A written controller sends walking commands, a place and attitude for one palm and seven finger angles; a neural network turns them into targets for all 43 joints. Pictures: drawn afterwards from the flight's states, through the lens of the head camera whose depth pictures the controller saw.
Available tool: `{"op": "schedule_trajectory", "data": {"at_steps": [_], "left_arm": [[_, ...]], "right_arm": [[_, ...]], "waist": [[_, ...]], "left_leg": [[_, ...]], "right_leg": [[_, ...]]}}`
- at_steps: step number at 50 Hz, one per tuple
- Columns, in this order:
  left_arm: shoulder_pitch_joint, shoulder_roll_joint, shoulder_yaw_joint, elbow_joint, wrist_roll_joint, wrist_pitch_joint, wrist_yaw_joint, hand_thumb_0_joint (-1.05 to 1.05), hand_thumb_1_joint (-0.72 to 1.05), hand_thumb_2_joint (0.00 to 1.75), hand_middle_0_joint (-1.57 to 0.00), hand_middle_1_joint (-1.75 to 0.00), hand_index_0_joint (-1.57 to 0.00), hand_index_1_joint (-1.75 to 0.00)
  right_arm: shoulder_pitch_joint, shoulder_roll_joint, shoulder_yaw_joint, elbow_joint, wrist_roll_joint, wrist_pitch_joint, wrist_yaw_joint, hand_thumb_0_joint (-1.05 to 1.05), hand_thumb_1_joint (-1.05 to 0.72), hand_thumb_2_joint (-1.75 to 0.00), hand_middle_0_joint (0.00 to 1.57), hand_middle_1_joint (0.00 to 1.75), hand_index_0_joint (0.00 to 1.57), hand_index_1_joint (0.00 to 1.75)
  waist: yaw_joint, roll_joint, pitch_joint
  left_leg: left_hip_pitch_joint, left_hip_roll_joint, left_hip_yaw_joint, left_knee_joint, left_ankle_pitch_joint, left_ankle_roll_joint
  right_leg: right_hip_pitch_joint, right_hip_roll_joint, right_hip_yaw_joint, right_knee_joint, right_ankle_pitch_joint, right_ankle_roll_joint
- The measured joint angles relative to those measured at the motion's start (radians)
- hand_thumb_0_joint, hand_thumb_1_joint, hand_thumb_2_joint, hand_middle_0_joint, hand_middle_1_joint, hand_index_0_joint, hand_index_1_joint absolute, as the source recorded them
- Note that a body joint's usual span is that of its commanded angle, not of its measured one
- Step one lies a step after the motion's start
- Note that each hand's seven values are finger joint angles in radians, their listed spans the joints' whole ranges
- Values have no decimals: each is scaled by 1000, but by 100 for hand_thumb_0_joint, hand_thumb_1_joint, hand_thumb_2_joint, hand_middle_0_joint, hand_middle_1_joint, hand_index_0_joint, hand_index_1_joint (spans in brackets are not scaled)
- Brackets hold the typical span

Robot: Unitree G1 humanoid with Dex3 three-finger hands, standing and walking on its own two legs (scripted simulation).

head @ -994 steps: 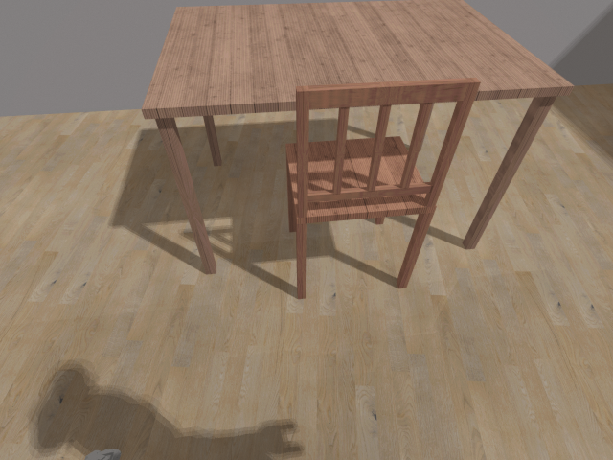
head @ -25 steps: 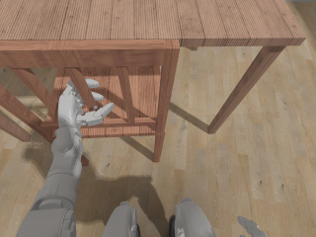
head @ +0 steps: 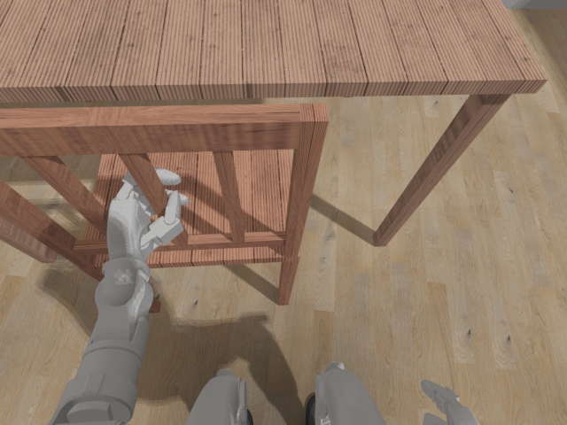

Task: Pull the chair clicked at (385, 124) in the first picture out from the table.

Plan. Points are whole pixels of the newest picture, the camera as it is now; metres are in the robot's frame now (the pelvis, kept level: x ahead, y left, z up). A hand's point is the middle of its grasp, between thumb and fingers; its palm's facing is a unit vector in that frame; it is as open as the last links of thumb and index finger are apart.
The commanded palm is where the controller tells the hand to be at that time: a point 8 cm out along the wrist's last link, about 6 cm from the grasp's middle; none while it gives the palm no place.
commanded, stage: hook a spindle and tug to test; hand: left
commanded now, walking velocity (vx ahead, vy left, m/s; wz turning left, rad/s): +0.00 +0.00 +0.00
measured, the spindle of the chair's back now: (161, 203) +0.42 +0.18 +0.01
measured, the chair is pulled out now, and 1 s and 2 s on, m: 0.02 0.09 0.23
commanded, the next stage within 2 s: step backward, pulling the chair out in 0.28 s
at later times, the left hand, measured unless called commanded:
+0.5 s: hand (172, 231) +0.37 +0.15 +0.02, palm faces +0.08 -0.99 -0.13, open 5.3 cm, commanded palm +0.34 +0.20 +0.02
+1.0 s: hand (179, 253) +0.34 +0.13 +0.03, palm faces +0.03 -0.99 -0.14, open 5.1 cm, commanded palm +0.31 +0.18 +0.03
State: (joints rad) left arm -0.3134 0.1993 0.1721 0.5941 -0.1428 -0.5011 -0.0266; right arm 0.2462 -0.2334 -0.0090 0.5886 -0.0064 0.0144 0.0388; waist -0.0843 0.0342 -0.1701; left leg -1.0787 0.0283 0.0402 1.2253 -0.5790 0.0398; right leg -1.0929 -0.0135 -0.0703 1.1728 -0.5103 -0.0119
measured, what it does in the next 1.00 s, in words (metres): rises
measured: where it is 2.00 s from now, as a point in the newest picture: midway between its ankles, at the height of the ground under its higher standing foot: outside the picture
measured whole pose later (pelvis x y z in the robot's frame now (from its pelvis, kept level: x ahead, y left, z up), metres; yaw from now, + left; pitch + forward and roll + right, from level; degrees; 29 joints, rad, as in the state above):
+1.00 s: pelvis -0.01 +0.00 +0.10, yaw -2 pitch +6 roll -1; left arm -0.32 0.19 0.07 0.85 -0.08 -0.23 0.08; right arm 0.23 -0.21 0.00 0.62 0.03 0.12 -0.10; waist -0.07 0.00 0.08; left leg -0.40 0.02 0.10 0.59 -0.30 0.04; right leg -0.44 0.01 -0.02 0.55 -0.22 0.00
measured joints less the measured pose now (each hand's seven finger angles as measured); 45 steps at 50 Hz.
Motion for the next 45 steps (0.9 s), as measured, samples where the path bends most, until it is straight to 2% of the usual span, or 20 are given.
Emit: {"op": "schedule_trajectory", "data": {"at_steps": [8, 20, 21, 22, 24, 25, 27, 29, 35, 40, 45], "left_arm": [[60, -14, -29, -59, 4, -18, -15, 1, 74, 81, -45, -143, -42, -145], [22, -10, -37, -41, 0, 3, -27, 1, 73, 83, -47, -143, -43, -145], [16, -6, -39, -54, 13, 32, -13, 1, 73, 83, -47, -142, -43, -145], [12, 5, -47, -72, 36, 84, 10, 1, 72, 83, -46, -141, -42, -145], [13, 18, -69, -71, 61, 184, 58, 2, 73, 84, -45, -136, -42, -145], [16, 19, -79, -51, 66, 223, 77, 3, 73, 84, -44, -133, -42, -145], [20, 3, -85, 15, 40, 263, 103, 3, 73, 83, -39, -126, -43, -144], [14, -14, -84, 88, 32, 274, 115, 4, 74, 82, -35, -118, -44, -144], [-55, -8, -128, 261, 71, 289, 115, 4, 73, 81, -36, -115, -48, -144], [-75, 5, -135, 305, 77, 285, 106, 5, 73, 80, -36, -117, -49, -144], [-42, 5, -116, 273, 73, 284, 107, 5, 73, 80, -35, -118, -50, -144]], "right_arm": [[-23, -3, -4, 4, -1, -8, -8, 1, -90, -90, 20, 30, 20, 30], [-63, -7, 1, -1, 2, -20, -24, 1, -90, -90, 20, 30, 20, 30], [-69, -1, 1, -6, 13, -1, -32, 1, -90, -90, 20, 30, 20, 30], [-72, 8, 1, -17, 26, 26, -47, 1, -90, -90, 20, 30, 20, 30], [-66, 21, 8, -32, 45, 67, -78, 1, -91, -90, 20, 30, 20, 30], [-57, 25, 13, -35, 54, 81, -91, 1, -91, -90, 20, 30, 20, 30], [-32, 28, 28, -34, 65, 100, -112, 1, -91, -90, 20, 30, 20, 30], [-6, 27, 39, -23, 69, 107, -126, 1, -90, -90, 20, 30, 20, 30], [22, -7, 23, 22, 64, 116, -152, 1, -90, -90, 20, 30, 20, 30], [8, -22, -1, 27, 54, 126, -153, 1, -90, -90, 20, 30, 20, 30], [-8, -6, -5, 25, 39, 120, -143, 1, -90, -90, 20, 30, 20, 30]], "waist": [[19, -3, 1], [35, -6, 1], [35, -12, 25], [33, -20, 60], [23, -17, 105], [18, -13, 112], [13, -13, 116], [10, -24, 116], [9, -31, 146], [3, -37, 189], [5, -47, 227]], "left_leg": [[1, -6, -9, 12, -8, -3], [-26, -13, -23, 39, -4, -9], [1, -14, -20, 29, -3, -7], [49, -17, -15, 2, 5, -5], [153, -22, -13, -87, 40, -5], [202, -23, -12, -144, 61, -3], [301, -26, -5, -264, 112, -10], [389, -30, 3, -372, 154, -7], [547, -26, 3, -554, 233, -1], [613, -22, 24, -613, 264, 7], [656, -23, 55, -632, 274, 8]], "right_leg": [[4, -6, -8, 14, -14, -2], [-17, -15, -21, 46, -19, -10], [5, -15, -19, 40, -17, -11], [54, -17, -12, 5, 30, -9], [154, -16, -9, -71, 47, -6], [204, -15, -8, -125, 51, -4], [299, -13, -3, -239, 90, -4], [383, -12, 3, -343, 136, -4], [544, 0, 3, -536, 236, 18], [606, 8, 23, -604, 282, 20], [637, 8, 52, -615, 275, 19]]}}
